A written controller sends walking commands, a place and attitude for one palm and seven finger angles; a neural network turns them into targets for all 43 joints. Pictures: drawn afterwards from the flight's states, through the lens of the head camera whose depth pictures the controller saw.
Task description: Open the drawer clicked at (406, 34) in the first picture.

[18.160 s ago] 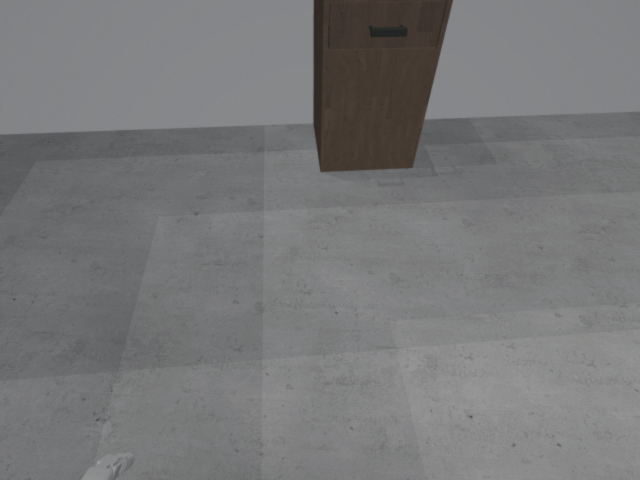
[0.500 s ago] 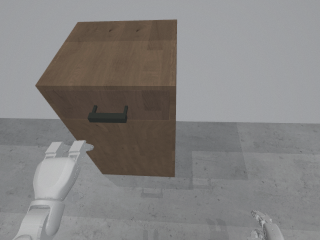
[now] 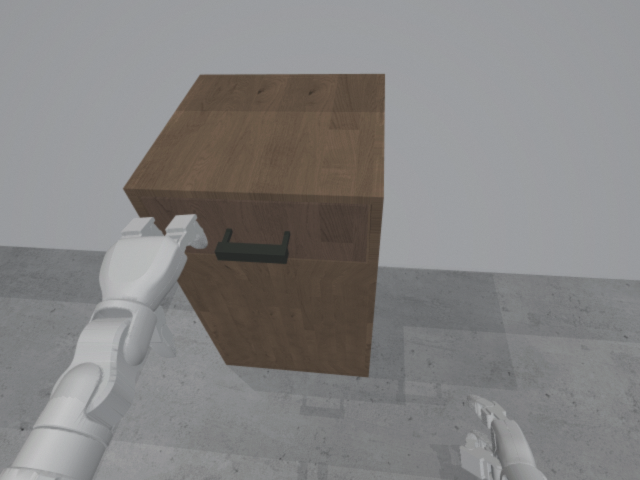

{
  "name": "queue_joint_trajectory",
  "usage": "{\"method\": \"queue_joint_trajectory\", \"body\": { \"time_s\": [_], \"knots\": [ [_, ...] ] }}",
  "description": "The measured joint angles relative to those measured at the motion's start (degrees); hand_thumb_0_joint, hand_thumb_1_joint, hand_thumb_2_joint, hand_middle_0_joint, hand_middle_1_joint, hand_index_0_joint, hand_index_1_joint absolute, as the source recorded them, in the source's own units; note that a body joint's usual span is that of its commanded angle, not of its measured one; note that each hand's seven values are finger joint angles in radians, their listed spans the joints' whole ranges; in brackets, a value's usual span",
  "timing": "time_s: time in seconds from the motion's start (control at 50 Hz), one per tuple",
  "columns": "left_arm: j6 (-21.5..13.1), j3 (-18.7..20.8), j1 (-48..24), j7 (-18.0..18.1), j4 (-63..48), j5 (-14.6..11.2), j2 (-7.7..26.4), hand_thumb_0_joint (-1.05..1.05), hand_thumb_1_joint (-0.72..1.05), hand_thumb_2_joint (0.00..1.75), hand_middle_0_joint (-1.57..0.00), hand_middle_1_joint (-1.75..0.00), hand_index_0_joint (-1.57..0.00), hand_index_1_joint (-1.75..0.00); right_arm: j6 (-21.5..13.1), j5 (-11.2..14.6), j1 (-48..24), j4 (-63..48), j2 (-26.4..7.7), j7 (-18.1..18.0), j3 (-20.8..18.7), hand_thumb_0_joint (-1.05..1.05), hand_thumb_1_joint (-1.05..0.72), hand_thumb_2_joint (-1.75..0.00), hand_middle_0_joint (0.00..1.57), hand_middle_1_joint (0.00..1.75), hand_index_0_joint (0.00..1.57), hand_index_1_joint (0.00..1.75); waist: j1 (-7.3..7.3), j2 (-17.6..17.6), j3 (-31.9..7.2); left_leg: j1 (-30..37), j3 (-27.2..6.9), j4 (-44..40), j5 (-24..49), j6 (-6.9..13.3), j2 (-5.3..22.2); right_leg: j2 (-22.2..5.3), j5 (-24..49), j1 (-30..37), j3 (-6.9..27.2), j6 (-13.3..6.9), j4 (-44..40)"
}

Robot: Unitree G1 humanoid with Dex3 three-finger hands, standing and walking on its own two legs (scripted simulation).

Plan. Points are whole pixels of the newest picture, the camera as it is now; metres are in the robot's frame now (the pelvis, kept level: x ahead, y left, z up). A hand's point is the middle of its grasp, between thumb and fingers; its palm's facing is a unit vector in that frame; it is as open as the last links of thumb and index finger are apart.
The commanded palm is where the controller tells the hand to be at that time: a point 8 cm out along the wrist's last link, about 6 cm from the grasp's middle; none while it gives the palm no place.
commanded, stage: raise the hand with hooked fingers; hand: left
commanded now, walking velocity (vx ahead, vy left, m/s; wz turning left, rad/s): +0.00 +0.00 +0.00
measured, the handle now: (254, 243) +0.52 +0.21 -0.08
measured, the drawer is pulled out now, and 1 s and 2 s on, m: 0.00 0.00 0.00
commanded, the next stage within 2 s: move the hooked fingers above the handle in 0.38 s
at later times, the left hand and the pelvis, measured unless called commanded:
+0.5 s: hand (172, 293) +0.30 +0.23 +0.08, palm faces +0.06 -0.08 -1.00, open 13.8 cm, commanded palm +0.28 +0.23 +0.13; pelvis -0.01 -0.01 +0.00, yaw +0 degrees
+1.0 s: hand (216, 273) +0.36 +0.20 +0.04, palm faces -0.04 -0.04 -1.00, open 13.8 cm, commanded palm +0.34 +0.22 +0.10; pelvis -0.01 -0.03 -0.01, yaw +0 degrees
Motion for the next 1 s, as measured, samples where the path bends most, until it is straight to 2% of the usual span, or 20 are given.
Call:
{"method": "queue_joint_trajectory", "body": {
  "time_s": [0.1, 0.18, 0.24, 0.32, 0.42, 0.5, 0.56, 0.66, 0.78, 1.0],
  "knots": [
    [-0.44, 0.82, -1.31, -2.84, 0.93, -1.01, 0.48, 0.0, -0.49, 0.31, -0.32, -1.2, -0.32, -1.2, 0.52, 0.11, 1.29, 0.45, -0.69, 0.51, -0.29, 0.01, -0.9, -0.9, 0.21, 0.3, 0.2, 0.3, -0.34, 0.33, 0.29, 0.5, 0.15, -1.53, 0.85, 0.2, -0.18, -0.12, 0.89, 0.44, 0.17, 0.22, -1.51],
    [-2.48, 1.22, 0.95, -4.18, -0.41, -1.45, 0.36, 0.0, -0.49, 0.31, -0.32, -1.2, -0.32, -1.2, 0.75, -0.15, 2.61, 0.45, -1.45, 0.92, -0.9, 0.01, -0.9, -0.9, 0.21, 0.3, 0.2, 0.3, -0.66, 0.32, 0.57, 0.54, 0.45, -2.2, 1.2, 0.26, -0.13, -0.04, 1.33, 0.34, 0.48, 0.29, -2.13],
    [-4.88, 1.23, 2.66, -3.39, -1.72, -1.26, 0.27, 0.0, -0.49, 0.3, -0.32, -1.2, -0.32, -1.2, 0.6, -0.37, 3.44, 0.74, -1.94, 0.97, -1.55, 0.01, -0.9, -0.9, 0.2, 0.3, 0.2, 0.3, -0.59, 0.14, 0.86, 0.35, 0.49, -2.32, 1.35, 0.21, -0.1, -0.01, 1.45, 0.1, 0.52, 0.23, -2.15],
    [-7.0, 1.61, 3.31, -0.51, -2.42, -0.63, 0.4, 0.0, -0.49, 0.3, -0.32, -1.2, -0.32, -1.2, 0.27, -0.35, 3.83, 1.54, -2.19, 0.93, -2.33, 0.01, -0.9, -0.9, 0.2, 0.3, 0.2, 0.3, -0.23, -0.23, 1.01, -0.25, 0.36, -2.1, 1.49, 0.01, 0.02, 0.09, 1.46, -0.53, 0.38, 0.0, -1.8],
    [-5.51, 2.17, 2.0, 2.28, -0.85, -0.45, 0.3, 0.0, -0.49, 0.3, -0.32, -1.2, -0.32, -1.2, -0.01, 0.12, 3.24, 2.23, -2.18, 0.98, -2.77, 0.01, -0.9, -0.9, 0.2, 0.3, 0.2, 0.3, -0.09, -0.06, 0.73, -0.8, 0.18, -1.88, 1.7, -0.31, 0.23, 0.29, 1.53, -1.14, 0.2, -0.36, -1.4],
    [-2.99, 1.67, 1.48, 1.83, 0.51, -0.9, -0.13, 0.0, -0.49, 0.3, -0.32, -1.2, -0.32, -1.2, -0.05, 0.49, 2.53, 2.04, -2.05, 0.91, -2.5, 0.01, -0.9, -0.9, 0.2, 0.3, 0.2, 0.3, -0.36, 0.3, 0.22, -0.54, 0.17, -2.23, 1.97, -0.54, 0.39, 0.45, 1.61, -1.07, 0.2, -0.6, -1.41],
    [-2.38, 0.56, 1.1, 0.81, 1.62, -0.89, -0.5, 0.0, -0.49, 0.3, -0.32, -1.2, -0.32, -1.2, -0.16, 0.57, 2.07, 1.66, -1.96, 0.67, -2.11, 0.01, -0.9, -0.9, 0.2, 0.3, 0.2, 0.3, -0.55, 0.4, 0.01, -0.26, 0.11, -2.43, 2.11, -0.73, 0.49, 0.56, 1.57, -0.92, 0.13, -0.8, -1.32],
    [-4.38, -0.74, -1.47, 0.11, 5.94, -0.01, -0.82, 0.0, -0.5, 0.3, -0.32, -1.2, -0.32, -1.2, -0.59, 0.54, 1.37, 1.55, -1.7, -0.19, -1.51, 0.01, -0.9, -0.9, 0.2, 0.3, 0.2, 0.3, -0.68, -0.11, 0.02, -0.69, -0.14, -1.98, 2.1, -1.13, 0.76, 0.81, 1.31, -1.43, -0.13, -1.24, -0.58],
    [-6.97, -0.1, -7.07, 1.64, 12.6, 1.49, -0.12, 0.0, -0.5, 0.3, -0.32, -1.2, -0.32, -1.2, -1.42, 0.56, 1.77, 1.87, -1.46, -0.89, -1.92, 0.01, -0.9, -0.9, 0.2, 0.3, 0.2, 0.3, -1.1, -1.07, 0.14, -3.11, -0.66, -0.32, 1.7, -1.7, 1.19, 1.16, 0.81, -3.67, -0.68, -1.88, 0.95],
    [-7.48, 0.55, -14.19, 3.27, 22.56, 2.26, -0.79, 0.0, -0.49, 0.3, -0.32, -1.2, -0.32, -1.2, -0.76, 0.62, 5.52, 3.29, -2.45, -0.97, -3.55, 0.01, -0.9, -0.9, 0.2, 0.3, 0.2, 0.3, -3.08, -0.81, -1.58, -7.92, -0.35, 2.61, 0.11, -1.85, 1.52, 1.41, -0.61, -8.64, -0.38, -2.08, 3.86]
  ]
}}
